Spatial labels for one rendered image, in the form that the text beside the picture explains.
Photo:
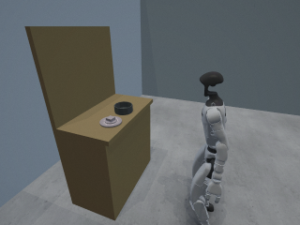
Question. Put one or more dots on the robot left forearm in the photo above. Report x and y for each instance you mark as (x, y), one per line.
(221, 157)

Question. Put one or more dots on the table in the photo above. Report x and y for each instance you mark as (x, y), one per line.
(102, 165)

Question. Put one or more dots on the robot left hand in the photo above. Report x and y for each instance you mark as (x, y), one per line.
(215, 189)

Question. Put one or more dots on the knob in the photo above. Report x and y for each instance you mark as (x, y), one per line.
(110, 118)

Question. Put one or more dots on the robot right thigh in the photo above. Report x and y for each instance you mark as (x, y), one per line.
(199, 160)

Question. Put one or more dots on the robot left shin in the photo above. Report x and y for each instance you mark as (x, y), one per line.
(200, 211)

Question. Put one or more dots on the lid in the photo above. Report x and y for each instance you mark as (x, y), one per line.
(110, 124)

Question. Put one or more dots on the robot left upper arm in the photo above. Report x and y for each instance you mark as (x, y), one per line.
(214, 119)

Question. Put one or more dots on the pot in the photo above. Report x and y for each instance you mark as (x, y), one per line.
(123, 108)

